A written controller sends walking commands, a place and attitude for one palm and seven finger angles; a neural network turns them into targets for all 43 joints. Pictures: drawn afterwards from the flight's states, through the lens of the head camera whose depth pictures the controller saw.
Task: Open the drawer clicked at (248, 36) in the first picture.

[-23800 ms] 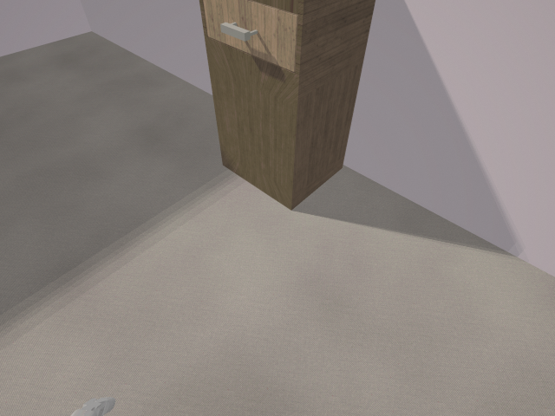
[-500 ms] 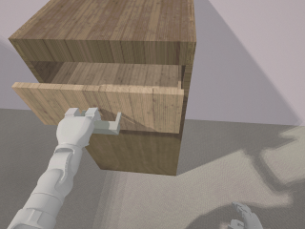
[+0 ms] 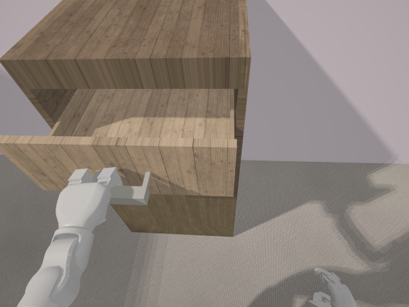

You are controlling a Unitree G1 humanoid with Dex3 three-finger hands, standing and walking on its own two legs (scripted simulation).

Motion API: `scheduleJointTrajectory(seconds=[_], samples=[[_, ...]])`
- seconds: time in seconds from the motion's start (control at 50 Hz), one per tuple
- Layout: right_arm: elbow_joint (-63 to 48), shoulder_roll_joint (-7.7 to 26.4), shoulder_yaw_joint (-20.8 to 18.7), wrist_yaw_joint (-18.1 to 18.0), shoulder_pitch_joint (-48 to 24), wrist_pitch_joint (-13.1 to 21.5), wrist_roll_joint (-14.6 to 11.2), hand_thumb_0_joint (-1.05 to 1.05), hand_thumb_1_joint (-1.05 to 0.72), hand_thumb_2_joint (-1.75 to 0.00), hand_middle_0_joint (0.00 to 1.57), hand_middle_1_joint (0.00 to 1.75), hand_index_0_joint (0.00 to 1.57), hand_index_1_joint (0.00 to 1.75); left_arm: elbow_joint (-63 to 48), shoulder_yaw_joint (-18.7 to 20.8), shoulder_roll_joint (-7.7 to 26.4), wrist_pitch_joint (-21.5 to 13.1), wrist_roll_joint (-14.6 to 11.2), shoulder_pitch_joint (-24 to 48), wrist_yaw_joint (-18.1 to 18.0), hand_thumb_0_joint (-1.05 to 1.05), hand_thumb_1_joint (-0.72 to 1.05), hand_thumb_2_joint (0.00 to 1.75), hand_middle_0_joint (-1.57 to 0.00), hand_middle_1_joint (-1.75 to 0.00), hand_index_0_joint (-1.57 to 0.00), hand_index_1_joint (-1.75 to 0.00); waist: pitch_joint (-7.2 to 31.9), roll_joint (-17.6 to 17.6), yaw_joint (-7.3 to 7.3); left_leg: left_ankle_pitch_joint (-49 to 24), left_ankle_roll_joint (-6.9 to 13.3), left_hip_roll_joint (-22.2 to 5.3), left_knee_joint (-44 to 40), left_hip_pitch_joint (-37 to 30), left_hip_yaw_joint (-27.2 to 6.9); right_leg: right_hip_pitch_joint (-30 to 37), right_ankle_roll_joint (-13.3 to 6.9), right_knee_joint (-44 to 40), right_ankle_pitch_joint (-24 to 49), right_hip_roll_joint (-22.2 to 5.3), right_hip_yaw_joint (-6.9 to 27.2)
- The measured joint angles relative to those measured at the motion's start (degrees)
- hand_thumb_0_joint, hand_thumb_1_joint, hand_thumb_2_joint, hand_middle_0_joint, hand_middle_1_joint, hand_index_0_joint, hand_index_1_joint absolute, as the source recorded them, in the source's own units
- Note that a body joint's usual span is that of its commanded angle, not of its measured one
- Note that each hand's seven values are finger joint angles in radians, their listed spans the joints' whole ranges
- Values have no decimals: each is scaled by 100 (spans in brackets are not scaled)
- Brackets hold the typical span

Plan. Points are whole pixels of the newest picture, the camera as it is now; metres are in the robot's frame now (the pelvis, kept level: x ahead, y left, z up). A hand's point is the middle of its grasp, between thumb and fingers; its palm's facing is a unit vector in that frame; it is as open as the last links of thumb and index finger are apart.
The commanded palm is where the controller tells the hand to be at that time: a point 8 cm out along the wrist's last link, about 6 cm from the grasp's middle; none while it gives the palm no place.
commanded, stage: pull the drawer open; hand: left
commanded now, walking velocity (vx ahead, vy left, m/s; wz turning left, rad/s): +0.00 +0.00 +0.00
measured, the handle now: (119, 185) +0.33 +0.21 +0.05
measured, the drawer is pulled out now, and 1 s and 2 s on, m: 0.16 0.28 0.30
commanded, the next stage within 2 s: open the thumb to release the handle in 1.50 s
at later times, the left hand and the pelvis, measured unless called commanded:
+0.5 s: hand (91, 237) +0.23 +0.24 +0.02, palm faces +0.01 -0.09 -1.00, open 5.8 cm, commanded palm +0.20 +0.24 +0.08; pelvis +0.01 +0.00 +0.00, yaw +0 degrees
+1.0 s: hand (76, 280) +0.16 +0.24 +0.02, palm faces +0.00 -0.09 -1.00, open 5.8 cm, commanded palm +0.13 +0.23 +0.08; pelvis +0.00 +0.00 -0.01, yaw -1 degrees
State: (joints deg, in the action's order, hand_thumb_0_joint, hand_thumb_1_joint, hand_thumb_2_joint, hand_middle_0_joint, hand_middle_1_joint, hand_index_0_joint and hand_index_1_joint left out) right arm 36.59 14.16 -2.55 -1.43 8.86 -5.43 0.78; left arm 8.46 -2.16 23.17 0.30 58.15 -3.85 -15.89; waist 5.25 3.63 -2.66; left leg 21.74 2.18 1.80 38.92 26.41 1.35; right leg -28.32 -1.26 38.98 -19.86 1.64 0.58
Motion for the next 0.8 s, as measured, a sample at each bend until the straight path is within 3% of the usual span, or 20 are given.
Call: scheduleJointTrajectory(seconds=[0.38, 0.6, 0.8], samples=[[-184, -140, 176, 95, -362, 63, 92, 1, -91, -90, 20, 30, 20, 30, -1023, -132, -134, 152, 76, -992, -51, 4, 68, 80, -29, -135, -41, -135, -24, -22, -208, 121, 4, 27, 140, -67, -47, 91, 9, 129, -135, -27, -48], [-302, -155, 253, 173, -336, 73, 115, 1, -90, -90, 20, 30, 20, 30, -1644, 62, -83, 102, -15, -1809, -79, 5, 69, 77, -28, -135, -41, -135, -14, -48, -167, 202, -9, -31, 198, -87, 33, 77, 2, 184, -176, 35, 31], [-431, -19, 212, 266, -195, 45, 144, 1, -91, -90, 20, 30, 20, 30, -2297, 157, -46, 28, -71, -2756, -322, 4, 69, 76, -28, -135, -41, -135, 27, -36, -182, 307, -1, -49, 418, 113, 77, -136, 14, 396, -258, 54, 66]])
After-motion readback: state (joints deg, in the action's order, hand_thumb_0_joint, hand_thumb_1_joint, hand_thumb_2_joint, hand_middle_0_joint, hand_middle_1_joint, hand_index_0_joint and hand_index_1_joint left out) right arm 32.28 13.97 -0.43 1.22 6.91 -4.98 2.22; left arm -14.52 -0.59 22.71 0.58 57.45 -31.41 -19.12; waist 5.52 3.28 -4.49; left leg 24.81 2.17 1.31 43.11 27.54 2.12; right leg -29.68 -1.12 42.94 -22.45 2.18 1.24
